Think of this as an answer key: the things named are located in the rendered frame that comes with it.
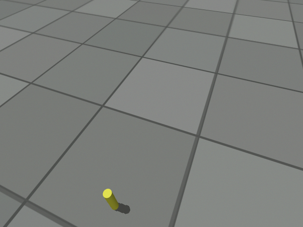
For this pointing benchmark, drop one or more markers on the can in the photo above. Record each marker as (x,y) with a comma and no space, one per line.
(108,195)

